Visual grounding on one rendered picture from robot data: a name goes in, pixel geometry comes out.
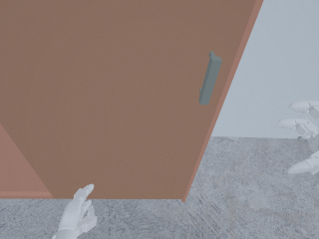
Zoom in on robot left hand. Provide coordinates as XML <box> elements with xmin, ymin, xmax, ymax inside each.
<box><xmin>58</xmin><ymin>183</ymin><xmax>98</xmax><ymax>237</ymax></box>

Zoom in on robot right hand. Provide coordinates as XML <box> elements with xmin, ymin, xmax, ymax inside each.
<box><xmin>278</xmin><ymin>101</ymin><xmax>319</xmax><ymax>175</ymax></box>

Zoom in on robot left forearm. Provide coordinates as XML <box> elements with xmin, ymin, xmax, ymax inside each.
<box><xmin>52</xmin><ymin>229</ymin><xmax>78</xmax><ymax>239</ymax></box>

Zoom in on wardrobe door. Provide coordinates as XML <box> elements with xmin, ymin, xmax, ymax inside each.
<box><xmin>0</xmin><ymin>123</ymin><xmax>49</xmax><ymax>192</ymax></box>
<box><xmin>0</xmin><ymin>0</ymin><xmax>255</xmax><ymax>199</ymax></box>

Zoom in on handle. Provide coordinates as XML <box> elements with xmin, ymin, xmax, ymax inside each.
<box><xmin>198</xmin><ymin>51</ymin><xmax>222</xmax><ymax>105</ymax></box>

